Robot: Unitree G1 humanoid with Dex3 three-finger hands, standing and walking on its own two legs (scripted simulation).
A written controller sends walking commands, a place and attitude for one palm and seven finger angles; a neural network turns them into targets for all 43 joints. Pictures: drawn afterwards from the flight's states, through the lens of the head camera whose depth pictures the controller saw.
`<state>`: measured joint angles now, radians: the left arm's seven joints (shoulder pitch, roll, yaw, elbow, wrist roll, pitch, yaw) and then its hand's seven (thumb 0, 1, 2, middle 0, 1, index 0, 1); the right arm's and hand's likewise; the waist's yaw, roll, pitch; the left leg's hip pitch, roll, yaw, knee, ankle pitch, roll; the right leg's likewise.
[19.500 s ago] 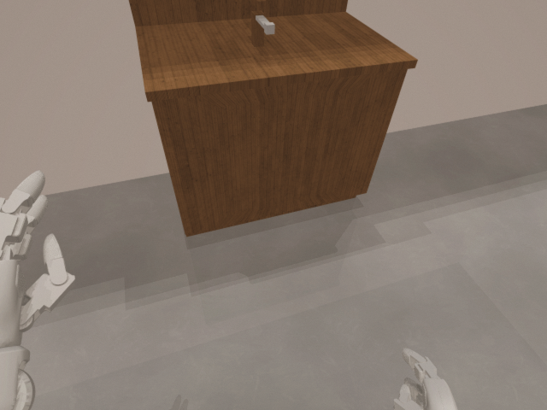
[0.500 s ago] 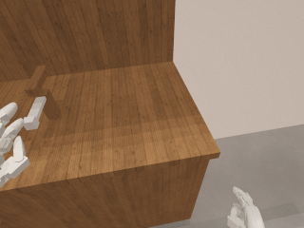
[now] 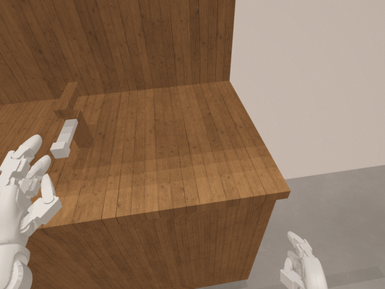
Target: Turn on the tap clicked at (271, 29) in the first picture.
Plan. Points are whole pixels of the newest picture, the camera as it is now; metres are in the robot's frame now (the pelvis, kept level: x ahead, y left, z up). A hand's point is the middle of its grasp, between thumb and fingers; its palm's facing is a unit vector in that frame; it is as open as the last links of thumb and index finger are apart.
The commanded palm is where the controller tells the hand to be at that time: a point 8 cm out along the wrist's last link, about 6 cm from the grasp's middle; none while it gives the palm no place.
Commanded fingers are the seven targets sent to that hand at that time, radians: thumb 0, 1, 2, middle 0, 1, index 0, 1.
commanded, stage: turn the palm inward beside the body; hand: left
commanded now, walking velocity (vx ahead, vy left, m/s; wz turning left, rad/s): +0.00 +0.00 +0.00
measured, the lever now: (60, 150) +0.35 +0.36 +0.12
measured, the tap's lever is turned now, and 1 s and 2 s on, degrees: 0 0 0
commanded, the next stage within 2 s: reach beside the lever's end, fingers flat in 0.90 s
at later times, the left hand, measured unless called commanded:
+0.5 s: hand (65, 196) +0.20 +0.23 +0.17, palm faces +0.44 -0.89 -0.13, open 7.5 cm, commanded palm +0.14 +0.28 +0.18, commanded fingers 0.00 0.90 0.90 -0.20 -0.30 -0.20 -0.30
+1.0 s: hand (76, 198) +0.19 +0.21 +0.18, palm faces +0.45 -0.88 -0.13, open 7.5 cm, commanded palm +0.14 +0.26 +0.18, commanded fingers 0.00 0.90 0.90 -0.20 -0.30 -0.20 -0.30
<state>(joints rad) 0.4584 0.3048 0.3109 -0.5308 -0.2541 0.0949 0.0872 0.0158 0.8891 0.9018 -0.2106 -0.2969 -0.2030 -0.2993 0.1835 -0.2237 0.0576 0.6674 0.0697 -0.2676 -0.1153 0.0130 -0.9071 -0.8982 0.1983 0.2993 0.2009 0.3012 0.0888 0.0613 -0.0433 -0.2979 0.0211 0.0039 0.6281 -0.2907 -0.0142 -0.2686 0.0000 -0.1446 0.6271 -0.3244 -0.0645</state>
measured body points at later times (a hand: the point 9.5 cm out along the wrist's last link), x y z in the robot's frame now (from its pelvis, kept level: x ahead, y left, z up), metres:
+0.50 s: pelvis +0.01 +0.00 +0.00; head -0.02 -0.02 +0.45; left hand +0.17 +0.28 +0.18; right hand +0.23 -0.20 -0.06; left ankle +0.03 +0.13 -0.72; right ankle +0.02 -0.07 -0.72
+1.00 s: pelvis +0.01 -0.01 +0.00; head -0.03 -0.05 +0.45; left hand +0.16 +0.26 +0.19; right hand +0.22 -0.23 -0.06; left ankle +0.03 +0.13 -0.72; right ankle +0.02 -0.07 -0.72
